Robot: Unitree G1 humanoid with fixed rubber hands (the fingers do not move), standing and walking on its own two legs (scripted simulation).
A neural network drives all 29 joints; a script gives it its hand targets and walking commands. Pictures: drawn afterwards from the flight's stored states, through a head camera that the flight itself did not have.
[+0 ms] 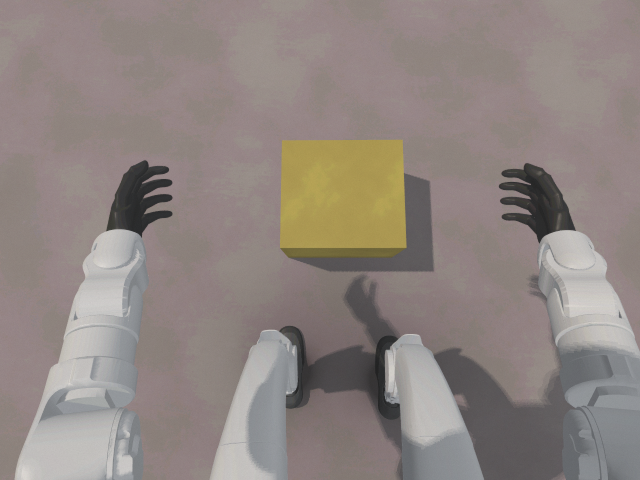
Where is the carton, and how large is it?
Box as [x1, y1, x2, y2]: [280, 140, 406, 257]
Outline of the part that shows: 282,140 280,248 288,257 391,257 406,247 402,140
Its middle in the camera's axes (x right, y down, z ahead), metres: +0.06 -0.08 +0.99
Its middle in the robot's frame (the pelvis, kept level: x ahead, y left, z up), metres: +0.54 -0.04 -0.59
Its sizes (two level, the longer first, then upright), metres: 0.286 0.258 0.199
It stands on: the floor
